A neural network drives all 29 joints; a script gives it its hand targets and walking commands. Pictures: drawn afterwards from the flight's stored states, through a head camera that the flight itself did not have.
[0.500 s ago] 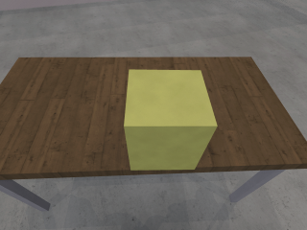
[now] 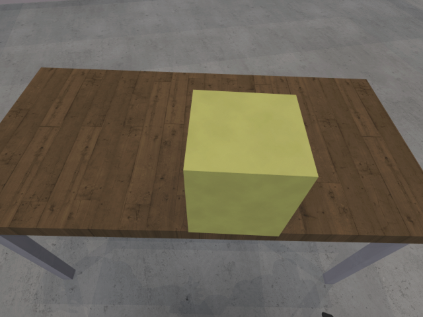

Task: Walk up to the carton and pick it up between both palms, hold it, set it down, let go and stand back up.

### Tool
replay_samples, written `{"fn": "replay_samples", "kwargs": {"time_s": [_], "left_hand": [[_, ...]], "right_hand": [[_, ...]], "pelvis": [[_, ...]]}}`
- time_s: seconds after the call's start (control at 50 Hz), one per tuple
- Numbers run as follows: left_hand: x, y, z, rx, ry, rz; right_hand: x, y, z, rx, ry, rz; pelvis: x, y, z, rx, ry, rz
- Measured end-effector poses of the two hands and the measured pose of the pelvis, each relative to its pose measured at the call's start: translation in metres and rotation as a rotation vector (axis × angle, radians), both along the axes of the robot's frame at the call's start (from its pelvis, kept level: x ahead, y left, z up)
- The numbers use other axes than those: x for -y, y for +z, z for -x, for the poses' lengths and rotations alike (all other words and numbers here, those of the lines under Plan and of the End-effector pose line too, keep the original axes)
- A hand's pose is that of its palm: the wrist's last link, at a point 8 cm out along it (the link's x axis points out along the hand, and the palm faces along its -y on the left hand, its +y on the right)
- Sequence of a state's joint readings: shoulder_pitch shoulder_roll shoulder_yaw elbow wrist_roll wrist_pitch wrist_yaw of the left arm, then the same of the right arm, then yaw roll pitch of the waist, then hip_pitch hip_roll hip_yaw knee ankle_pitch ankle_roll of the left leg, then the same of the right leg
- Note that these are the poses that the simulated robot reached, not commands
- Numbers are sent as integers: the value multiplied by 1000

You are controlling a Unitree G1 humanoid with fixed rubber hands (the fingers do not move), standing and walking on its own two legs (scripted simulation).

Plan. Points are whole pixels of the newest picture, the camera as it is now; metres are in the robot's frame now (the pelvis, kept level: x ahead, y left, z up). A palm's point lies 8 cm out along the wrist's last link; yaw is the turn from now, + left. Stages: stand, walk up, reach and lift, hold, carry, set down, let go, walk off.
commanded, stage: reach and lift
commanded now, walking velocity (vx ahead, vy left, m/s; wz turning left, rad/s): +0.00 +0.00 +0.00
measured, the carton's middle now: (238, 167) +0.40 -0.06 +0.02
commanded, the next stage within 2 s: none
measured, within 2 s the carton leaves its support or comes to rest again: neither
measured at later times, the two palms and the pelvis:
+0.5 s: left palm out of the picture +0.13 +0.21 -0.08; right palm out of the picture +0.08 -0.25 -0.07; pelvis -0.06 -0.04 +0.01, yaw -5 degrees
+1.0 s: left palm (100, 289) +0.17 +0.20 -0.04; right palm (342, 312) +0.13 -0.23 -0.04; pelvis -0.04 -0.01 +0.02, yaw -6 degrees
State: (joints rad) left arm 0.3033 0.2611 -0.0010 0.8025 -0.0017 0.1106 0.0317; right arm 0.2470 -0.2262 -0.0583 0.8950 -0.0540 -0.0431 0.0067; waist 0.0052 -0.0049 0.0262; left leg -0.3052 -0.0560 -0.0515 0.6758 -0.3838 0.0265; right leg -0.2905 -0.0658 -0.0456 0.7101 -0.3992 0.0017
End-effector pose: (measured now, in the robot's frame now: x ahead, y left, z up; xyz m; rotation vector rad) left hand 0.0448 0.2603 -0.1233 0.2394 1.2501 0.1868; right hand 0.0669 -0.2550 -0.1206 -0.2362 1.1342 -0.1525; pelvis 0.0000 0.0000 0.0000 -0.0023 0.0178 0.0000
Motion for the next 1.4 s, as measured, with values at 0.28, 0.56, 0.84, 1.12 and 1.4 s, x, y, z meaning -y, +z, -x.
{"fn": "replay_samples", "kwargs": {"time_s": [0.28, 0.56, 0.84, 1.12, 1.4], "left_hand": [[68, 44, -119, 249, -162, 72], [47, 51, -80, 316, -67, 61], [51, 69, -95, 490, -88, 100], [69, 87, -135, 657, -123, 139], [76, 101, -159, 824, -144, 154]], "right_hand": [[17, 37, -42, 308, 9, -32], [-20, 50, -14, 366, -41, -83], [-23, 70, -39, 487, -20, -74], [-28, 89, -76, 605, -20, -97], [-30, 98, -100, 743, -30, -127]], "pelvis": [[27, 8, 44, 56, -82, 15], [40, 14, 66, 100, -86, -4], [21, 18, 54, 98, -94, 3], [12, 23, 26, 99, -102, 15], [14, 22, 13, 92, -97, 22]]}}
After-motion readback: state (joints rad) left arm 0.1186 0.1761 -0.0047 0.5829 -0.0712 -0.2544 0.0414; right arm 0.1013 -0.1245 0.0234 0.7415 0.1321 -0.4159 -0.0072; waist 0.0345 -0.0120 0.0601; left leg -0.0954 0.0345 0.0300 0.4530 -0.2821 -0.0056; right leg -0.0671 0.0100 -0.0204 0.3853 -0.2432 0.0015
